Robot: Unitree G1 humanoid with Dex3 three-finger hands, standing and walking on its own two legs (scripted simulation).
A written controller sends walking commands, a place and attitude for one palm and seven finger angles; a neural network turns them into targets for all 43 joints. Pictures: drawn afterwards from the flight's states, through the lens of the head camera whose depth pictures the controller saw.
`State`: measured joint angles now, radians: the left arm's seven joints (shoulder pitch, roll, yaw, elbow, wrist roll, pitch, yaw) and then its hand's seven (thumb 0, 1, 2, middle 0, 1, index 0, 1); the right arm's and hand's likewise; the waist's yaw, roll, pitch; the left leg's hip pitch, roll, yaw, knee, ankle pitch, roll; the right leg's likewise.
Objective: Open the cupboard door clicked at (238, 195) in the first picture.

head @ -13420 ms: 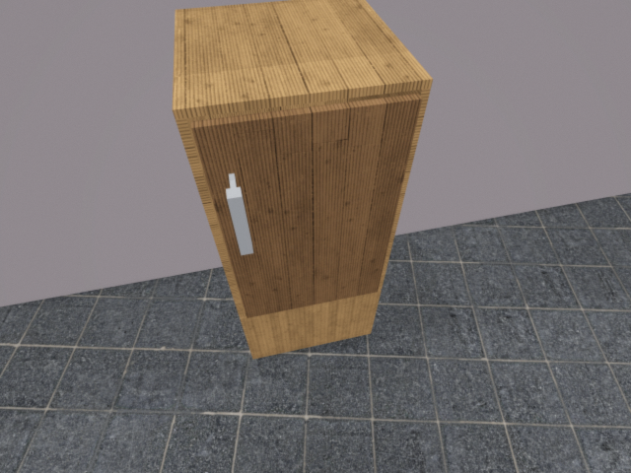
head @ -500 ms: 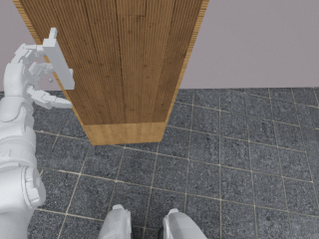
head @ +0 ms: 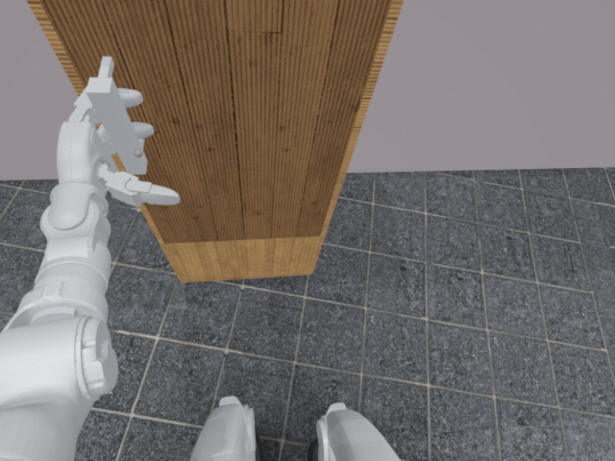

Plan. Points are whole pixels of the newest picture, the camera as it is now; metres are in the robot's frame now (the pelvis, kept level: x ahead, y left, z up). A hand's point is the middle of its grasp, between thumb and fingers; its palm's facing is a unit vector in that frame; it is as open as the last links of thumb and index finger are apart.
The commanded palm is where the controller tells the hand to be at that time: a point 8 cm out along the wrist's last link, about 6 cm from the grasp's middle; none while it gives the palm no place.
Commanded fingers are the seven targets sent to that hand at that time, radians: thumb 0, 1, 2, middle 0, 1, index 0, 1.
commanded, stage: slide the fingers in behind the handle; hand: left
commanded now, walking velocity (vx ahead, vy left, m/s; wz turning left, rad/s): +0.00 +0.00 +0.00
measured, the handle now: (123, 119) +0.55 +0.21 +0.06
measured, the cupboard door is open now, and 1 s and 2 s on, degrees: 0 0 31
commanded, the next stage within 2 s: close the thumb around the handle in 0.42 s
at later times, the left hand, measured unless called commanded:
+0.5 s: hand (139, 152) +0.49 +0.19 +0.06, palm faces +0.06 -1.00 -0.01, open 14.0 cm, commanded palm +0.47 +0.23 +0.06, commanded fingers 0.00 -0.50 0.30 -0.30 -1.20 -0.30 -1.20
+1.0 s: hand (139, 151) +0.50 +0.19 +0.06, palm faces +0.05 -1.00 -0.01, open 7.9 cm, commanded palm +0.47 +0.23 +0.06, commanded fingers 0.00 0.90 0.90 -0.40 -1.35 -0.40 -1.35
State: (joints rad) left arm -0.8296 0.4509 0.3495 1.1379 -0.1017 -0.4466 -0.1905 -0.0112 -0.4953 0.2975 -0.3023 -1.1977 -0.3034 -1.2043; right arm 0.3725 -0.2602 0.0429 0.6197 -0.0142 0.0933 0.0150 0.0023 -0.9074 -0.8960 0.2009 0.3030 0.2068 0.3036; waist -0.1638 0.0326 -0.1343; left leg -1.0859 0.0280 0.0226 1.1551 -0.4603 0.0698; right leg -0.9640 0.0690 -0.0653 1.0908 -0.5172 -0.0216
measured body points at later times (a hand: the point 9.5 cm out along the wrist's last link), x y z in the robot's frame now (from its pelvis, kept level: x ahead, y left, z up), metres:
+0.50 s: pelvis +0.00 -0.01 +0.00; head +0.13 +0.02 +0.43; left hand +0.49 +0.24 +0.06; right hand +0.02 -0.28 -0.11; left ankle +0.04 +0.07 -0.65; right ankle +0.00 -0.12 -0.65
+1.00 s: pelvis +0.01 -0.01 +0.00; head +0.13 +0.02 +0.43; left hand +0.49 +0.24 +0.06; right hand +0.02 -0.27 -0.11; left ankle +0.04 +0.07 -0.65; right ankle +0.00 -0.12 -0.65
